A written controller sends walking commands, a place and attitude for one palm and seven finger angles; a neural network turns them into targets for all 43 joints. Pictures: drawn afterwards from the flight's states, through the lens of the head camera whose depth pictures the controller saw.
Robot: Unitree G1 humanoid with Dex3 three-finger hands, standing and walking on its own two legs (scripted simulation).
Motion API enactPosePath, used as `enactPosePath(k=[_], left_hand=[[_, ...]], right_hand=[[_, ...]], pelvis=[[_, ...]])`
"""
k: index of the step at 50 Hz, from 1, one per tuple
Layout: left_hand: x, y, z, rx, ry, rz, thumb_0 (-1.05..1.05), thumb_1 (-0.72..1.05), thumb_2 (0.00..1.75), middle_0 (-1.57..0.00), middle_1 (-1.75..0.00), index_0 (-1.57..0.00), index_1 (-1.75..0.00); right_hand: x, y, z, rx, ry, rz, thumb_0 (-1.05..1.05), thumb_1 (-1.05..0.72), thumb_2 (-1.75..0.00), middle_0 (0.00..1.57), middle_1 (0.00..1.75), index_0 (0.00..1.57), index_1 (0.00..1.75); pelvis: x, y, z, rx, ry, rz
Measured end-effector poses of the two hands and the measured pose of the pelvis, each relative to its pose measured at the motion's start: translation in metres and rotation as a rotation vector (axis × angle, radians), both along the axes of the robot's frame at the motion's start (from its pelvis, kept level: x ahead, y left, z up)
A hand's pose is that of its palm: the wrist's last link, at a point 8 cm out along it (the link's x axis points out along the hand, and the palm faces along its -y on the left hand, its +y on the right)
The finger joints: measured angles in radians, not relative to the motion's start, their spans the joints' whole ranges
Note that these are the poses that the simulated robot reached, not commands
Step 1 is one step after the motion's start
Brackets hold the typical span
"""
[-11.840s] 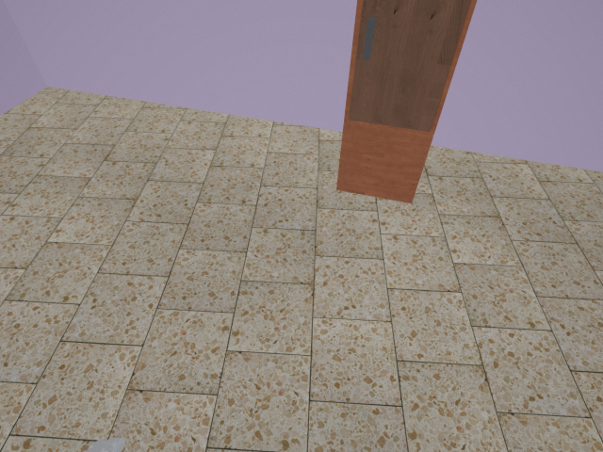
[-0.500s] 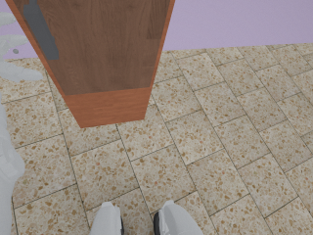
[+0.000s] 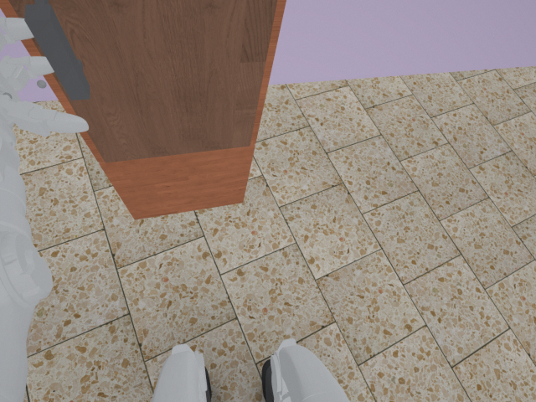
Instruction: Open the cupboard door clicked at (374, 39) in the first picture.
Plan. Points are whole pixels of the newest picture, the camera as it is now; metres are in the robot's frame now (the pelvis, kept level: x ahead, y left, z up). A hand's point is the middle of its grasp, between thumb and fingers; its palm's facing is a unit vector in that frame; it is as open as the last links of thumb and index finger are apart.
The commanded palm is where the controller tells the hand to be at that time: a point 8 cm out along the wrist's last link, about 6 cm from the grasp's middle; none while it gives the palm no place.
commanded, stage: slide the fingers in behind the handle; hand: left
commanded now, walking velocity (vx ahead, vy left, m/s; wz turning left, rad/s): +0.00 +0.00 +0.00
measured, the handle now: (62, 46) +0.60 +0.23 +0.08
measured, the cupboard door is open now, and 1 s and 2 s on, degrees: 0 0 1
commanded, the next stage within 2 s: close the thumb around the handle in 1.30 s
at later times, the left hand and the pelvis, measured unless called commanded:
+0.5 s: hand (67, 79) +0.55 +0.22 +0.07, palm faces +0.11 -0.99 -0.01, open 14.0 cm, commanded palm +0.52 +0.25 +0.08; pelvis +0.01 -0.01 +0.00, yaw +0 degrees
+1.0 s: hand (83, 77) +0.55 +0.20 +0.07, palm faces +0.11 -0.99 +0.01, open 14.0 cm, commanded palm +0.53 +0.22 +0.08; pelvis +0.01 +0.00 +0.00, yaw +0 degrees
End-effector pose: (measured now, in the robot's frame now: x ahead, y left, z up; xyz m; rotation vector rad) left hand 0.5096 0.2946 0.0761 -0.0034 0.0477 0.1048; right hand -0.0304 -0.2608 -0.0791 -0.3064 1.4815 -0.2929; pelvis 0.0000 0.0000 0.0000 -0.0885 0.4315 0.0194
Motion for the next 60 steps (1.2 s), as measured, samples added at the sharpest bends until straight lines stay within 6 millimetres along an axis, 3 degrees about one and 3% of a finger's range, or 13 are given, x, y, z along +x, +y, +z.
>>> enactPosePath(k=[14,36,60], left_hand=[[0.008,-0.021,-0.001,0.002,0.012,0.005,-0.01,-0.5,0.3,-0.3,-1.2,-0.3,-1.2],[0.012,-0.033,-0.005,-0.004,0.001,0.013,-0.01,-0.5,0.3,-0.3,-1.21,-0.3,-1.2],[0.016,-0.049,-0.005,0.002,-0.002,0.018,-0.01,-0.5,0.3,-0.29,-1.2,-0.3,-1.2]], right_hand=[[0.005,-0.005,-0.004,0.022,-0.006,-0.007,0.0,-0.9,-0.9,0.2,0.3,0.2,0.3],[0.02,-0.009,-0.007,0.029,-0.028,0.008,0.0,-0.9,-0.9,0.2,0.3,0.2,0.3],[0.004,0.008,-0.01,0.059,-0.01,-0.009,0.0,-0.9,-0.9,0.2,0.3,0.2,0.3]], pelvis=[[0.004,-0.008,0.0,0.008,0.005,-0.004],[0.01,-0.011,-0.001,0.011,0.009,0.001],[0.007,-0.002,-0.002,0.008,0.006,0.0]])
